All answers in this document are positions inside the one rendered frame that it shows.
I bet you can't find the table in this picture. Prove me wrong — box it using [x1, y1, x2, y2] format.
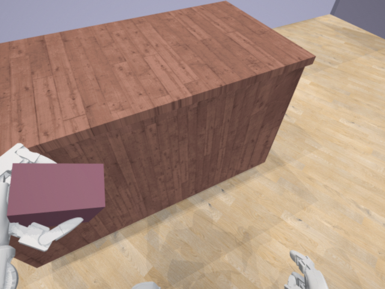
[0, 1, 316, 268]

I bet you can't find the robot left forearm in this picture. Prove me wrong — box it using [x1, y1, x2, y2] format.
[0, 245, 19, 289]

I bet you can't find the robot right hand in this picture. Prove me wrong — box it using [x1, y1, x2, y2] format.
[284, 250, 328, 289]

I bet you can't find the sponge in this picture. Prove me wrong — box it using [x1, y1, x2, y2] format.
[7, 163, 105, 227]

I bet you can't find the robot left hand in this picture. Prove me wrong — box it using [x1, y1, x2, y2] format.
[0, 143, 84, 252]

